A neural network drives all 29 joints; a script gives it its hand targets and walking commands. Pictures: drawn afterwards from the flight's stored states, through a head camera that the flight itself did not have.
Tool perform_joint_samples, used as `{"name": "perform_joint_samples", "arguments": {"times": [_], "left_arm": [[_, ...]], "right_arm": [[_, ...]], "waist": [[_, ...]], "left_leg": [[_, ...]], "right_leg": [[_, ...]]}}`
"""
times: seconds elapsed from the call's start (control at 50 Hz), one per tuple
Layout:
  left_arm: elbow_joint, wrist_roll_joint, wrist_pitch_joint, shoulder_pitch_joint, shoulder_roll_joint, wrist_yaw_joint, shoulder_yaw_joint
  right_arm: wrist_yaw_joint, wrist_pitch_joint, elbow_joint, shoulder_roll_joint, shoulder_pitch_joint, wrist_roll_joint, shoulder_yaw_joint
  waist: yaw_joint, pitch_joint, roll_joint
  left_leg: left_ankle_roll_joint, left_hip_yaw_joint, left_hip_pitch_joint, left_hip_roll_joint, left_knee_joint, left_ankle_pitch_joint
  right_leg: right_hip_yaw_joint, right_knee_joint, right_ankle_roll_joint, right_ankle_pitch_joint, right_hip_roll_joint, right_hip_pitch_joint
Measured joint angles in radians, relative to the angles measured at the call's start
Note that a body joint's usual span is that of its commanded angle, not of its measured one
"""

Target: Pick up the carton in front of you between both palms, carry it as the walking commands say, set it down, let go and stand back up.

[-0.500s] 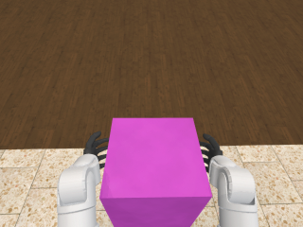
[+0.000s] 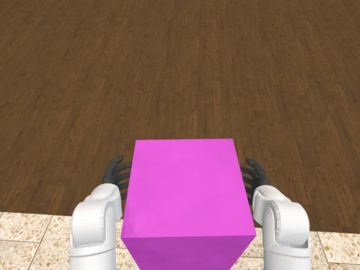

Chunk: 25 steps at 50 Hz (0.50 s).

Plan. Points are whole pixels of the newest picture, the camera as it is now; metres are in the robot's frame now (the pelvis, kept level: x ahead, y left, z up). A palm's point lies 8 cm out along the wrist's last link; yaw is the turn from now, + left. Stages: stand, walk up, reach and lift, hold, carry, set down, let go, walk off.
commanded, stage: carry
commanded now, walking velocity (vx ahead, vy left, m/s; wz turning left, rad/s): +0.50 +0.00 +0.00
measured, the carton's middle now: (185, 208) +0.27 +0.01 -0.01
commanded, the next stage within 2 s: none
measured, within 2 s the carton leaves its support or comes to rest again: neither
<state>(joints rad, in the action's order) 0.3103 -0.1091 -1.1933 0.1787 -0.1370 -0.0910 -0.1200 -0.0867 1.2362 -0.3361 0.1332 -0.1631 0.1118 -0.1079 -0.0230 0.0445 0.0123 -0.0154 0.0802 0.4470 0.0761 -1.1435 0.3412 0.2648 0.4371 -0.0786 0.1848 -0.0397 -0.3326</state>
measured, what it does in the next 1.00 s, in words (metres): walks ahead: left foot, then right foot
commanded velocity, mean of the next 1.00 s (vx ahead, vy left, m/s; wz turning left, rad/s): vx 0.50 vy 0.00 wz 0.00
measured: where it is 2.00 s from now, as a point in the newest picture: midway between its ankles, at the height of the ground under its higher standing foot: (181, 110)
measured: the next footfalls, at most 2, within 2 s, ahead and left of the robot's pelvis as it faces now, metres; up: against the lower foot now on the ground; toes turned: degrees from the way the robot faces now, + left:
left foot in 0.30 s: +0.40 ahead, +0.12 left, +0.00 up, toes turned +9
right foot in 0.74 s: +0.67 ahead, -0.08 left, +0.02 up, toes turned -10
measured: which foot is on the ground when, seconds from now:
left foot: up 0.00-0.28, down 0.30-0.74, up 0.76-1.00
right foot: down 0.00-0.30, up 0.32-0.72, down 0.74-1.00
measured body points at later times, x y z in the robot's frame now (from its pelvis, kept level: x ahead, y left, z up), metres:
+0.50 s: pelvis +0.33 +0.05 -0.01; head +0.38 +0.06 +0.44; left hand +0.72 +0.17 +0.13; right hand +0.68 -0.13 +0.13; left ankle +0.36 +0.11 -0.74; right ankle +0.27 -0.07 -0.64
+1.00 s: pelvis +0.66 +0.01 +0.02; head +0.77 +0.01 +0.45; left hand +1.06 +0.19 +0.14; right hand +1.08 -0.12 +0.14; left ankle +0.70 +0.14 -0.63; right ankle +0.63 -0.07 -0.72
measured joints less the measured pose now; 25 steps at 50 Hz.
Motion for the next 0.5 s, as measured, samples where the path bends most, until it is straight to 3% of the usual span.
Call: {"name": "perform_joint_samples", "arguments": {"times": [0.16, 0.26, 0.3, 0.34, 0.4, 0.44, 0.5], "left_arm": [[0.078, 0.013, 0.008, -0.002, 0.001, 0.0, -0.002], [0.115, 0.015, -0.025, 0.081, -0.007, -0.003, -0.021], [0.113, 0.02, -0.046, 0.144, 0.011, -0.008, -0.033], [0.069, 0.036, -0.068, 0.23, 0.066, -0.018, -0.044], [-0.031, 0.067, -0.114, 0.36, 0.129, -0.026, -0.07], [-0.096, 0.069, -0.138, 0.442, 0.139, -0.03, -0.09], [-0.176, 0.056, -0.153, 0.54, 0.142, -0.032, -0.113]], "right_arm": [[0.0, -0.016, -0.066, 0.001, -0.001, 0.0, 0.018], [-0.008, 0.02, -0.122, 0.003, -0.068, -0.015, -0.019], [-0.013, 0.039, -0.108, -0.012, -0.143, -0.026, -0.031], [-0.028, 0.045, -0.039, -0.026, -0.241, -0.033, -0.033], [-0.053, 0.081, 0.069, -0.062, -0.375, -0.056, -0.04], [-0.063, 0.103, 0.119, -0.085, -0.437, -0.069, -0.052], [-0.065, 0.119, 0.181, -0.108, -0.514, -0.081, -0.083]], "waist": [[0.004, 0.015, -0.014], [0.011, 0.022, -0.013], [0.017, 0.02, -0.019], [0.044, 0.004, -0.053], [0.066, -0.032, -0.048], [0.071, -0.054, -0.045], [0.074, -0.075, -0.04]], "left_leg": [[0.016, 0.04, 0.157, 0.031, 0.433, -0.194], [-0.012, 0.099, 0.115, 0.009, 0.602, -0.277], [-0.03, 0.132, 0.057, -0.013, 0.643, -0.253], [-0.075, 0.151, 0.063, -0.032, 0.547, -0.212], [-0.081, 0.154, 0.034, -0.034, 0.526, -0.138], [-0.079, 0.154, -0.007, -0.043, 0.567, -0.128], [-0.08, 0.15, -0.075, -0.053, 0.627, -0.108]], "right_leg": [[-0.028, -0.165, 0.043, 0.067, 0.001, 0.23], [-0.041, -0.142, 0.093, 0.192, -0.005, 0.358], [-0.058, -0.029, 0.113, 0.289, -0.026, 0.372], [-0.11, 0.266, 0.102, 0.333, -0.064, 0.276], [-0.207, 0.724, 0.055, 0.285, -0.016, 0.027], [-0.219, 0.833, 0.033, 0.228, -0.009, -0.112], [-0.222, 0.813, 0.027, 0.171, -0.019, -0.264]]}}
